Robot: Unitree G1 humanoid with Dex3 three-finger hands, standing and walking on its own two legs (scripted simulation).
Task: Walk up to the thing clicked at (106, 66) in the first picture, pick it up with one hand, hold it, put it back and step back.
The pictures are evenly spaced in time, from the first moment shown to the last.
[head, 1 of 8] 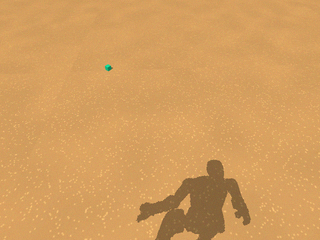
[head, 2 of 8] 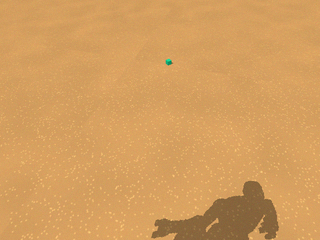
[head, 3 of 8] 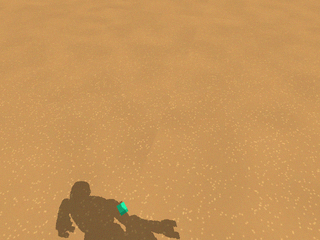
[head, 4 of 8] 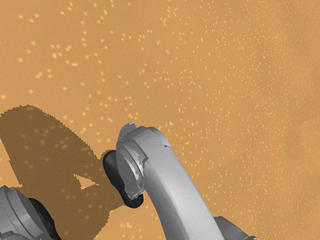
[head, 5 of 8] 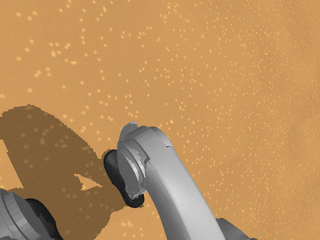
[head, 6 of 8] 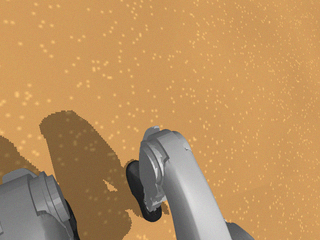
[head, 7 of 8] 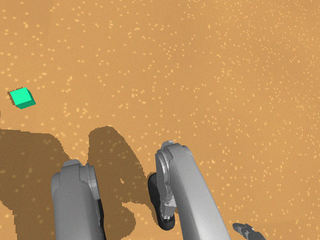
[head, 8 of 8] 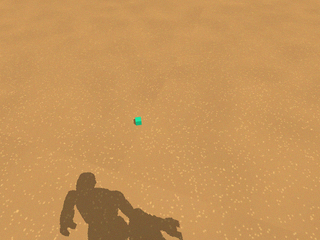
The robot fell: no
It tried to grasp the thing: yes
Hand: left
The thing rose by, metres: 0.00
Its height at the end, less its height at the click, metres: +0.00
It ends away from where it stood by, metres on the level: 0.03
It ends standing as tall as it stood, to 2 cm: yes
